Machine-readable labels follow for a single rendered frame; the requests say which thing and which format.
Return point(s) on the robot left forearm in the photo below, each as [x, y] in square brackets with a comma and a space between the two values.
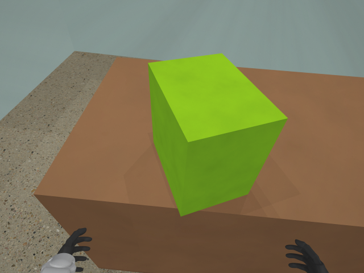
[60, 263]

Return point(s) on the robot right hand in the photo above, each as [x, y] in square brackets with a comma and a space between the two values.
[309, 257]

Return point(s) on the robot left hand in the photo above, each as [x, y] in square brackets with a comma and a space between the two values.
[70, 248]

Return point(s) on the carton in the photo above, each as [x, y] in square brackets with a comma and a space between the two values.
[213, 129]

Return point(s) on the pedestal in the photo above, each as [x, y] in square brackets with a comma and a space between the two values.
[108, 178]

